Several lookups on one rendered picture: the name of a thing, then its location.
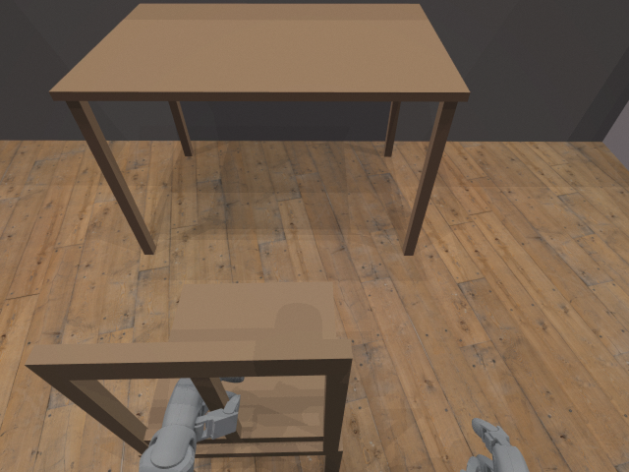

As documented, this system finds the table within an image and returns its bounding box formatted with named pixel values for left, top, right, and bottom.
left=49, top=4, right=470, bottom=256

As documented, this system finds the right robot hand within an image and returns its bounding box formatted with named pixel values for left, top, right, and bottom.
left=460, top=418, right=530, bottom=472

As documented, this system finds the robot left forearm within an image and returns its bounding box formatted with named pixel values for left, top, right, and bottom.
left=139, top=425, right=197, bottom=472

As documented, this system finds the left robot hand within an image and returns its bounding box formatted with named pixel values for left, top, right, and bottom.
left=162, top=377, right=245, bottom=442

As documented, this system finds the chair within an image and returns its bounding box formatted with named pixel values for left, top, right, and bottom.
left=25, top=281, right=353, bottom=472

